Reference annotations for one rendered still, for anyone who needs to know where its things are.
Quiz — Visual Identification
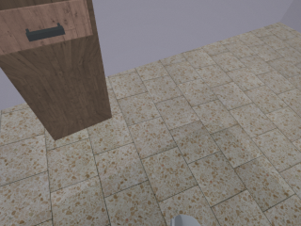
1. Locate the cabinet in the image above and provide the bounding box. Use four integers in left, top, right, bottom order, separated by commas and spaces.
0, 0, 112, 141

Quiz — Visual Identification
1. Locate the robot right thigh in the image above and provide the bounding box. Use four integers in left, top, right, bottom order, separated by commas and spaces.
170, 214, 200, 226

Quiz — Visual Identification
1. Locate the handle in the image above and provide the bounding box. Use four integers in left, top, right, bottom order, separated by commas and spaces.
25, 23, 65, 41

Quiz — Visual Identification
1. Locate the drawer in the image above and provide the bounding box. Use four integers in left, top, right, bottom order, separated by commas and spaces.
0, 0, 93, 56

